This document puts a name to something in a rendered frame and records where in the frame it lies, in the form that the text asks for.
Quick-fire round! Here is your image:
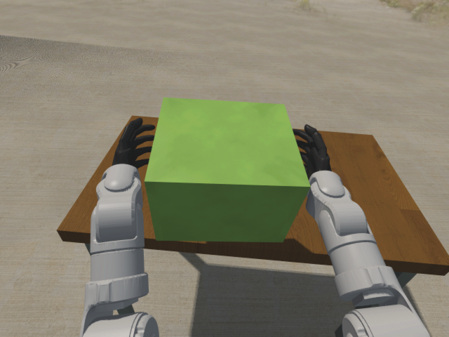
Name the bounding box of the right robot upper arm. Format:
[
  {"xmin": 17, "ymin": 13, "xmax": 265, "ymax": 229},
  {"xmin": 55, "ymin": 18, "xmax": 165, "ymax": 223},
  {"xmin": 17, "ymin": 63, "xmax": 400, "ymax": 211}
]
[{"xmin": 342, "ymin": 305, "xmax": 428, "ymax": 337}]

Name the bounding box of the table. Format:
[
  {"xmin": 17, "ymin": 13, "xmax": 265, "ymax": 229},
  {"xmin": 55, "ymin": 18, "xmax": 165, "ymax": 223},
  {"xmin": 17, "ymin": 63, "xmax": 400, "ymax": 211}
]
[{"xmin": 57, "ymin": 116, "xmax": 449, "ymax": 337}]

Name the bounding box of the robot right forearm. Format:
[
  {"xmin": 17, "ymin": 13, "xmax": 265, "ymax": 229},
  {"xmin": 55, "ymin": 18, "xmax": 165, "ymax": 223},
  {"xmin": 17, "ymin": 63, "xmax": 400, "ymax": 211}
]
[{"xmin": 306, "ymin": 171, "xmax": 431, "ymax": 337}]

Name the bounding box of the carton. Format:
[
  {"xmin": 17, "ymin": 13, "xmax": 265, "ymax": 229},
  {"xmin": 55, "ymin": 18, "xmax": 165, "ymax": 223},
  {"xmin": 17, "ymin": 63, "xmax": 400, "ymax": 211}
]
[{"xmin": 145, "ymin": 98, "xmax": 311, "ymax": 242}]

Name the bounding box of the left robot upper arm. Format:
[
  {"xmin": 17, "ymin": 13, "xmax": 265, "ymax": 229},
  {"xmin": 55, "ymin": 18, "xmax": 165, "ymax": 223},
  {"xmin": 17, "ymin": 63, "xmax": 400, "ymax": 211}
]
[{"xmin": 83, "ymin": 312, "xmax": 159, "ymax": 337}]

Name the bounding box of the robot right hand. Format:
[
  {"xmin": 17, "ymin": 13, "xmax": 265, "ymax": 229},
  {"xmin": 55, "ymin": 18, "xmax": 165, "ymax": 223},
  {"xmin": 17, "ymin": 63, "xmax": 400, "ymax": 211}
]
[{"xmin": 293, "ymin": 124, "xmax": 331, "ymax": 180}]

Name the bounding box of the robot left hand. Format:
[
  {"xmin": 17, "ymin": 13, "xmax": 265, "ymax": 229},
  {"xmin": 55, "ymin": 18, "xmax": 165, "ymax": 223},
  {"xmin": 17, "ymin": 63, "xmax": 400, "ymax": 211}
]
[{"xmin": 112, "ymin": 118, "xmax": 155, "ymax": 169}]

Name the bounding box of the robot left forearm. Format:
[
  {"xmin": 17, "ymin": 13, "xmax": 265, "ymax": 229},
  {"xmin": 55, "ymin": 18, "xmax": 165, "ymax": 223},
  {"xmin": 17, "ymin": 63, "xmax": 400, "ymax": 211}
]
[{"xmin": 79, "ymin": 164, "xmax": 149, "ymax": 337}]

